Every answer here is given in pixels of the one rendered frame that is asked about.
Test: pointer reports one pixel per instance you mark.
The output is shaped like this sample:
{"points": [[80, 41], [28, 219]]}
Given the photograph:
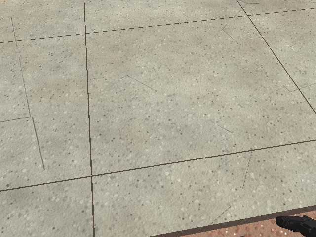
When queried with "right robot hand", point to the right robot hand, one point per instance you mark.
{"points": [[303, 224]]}

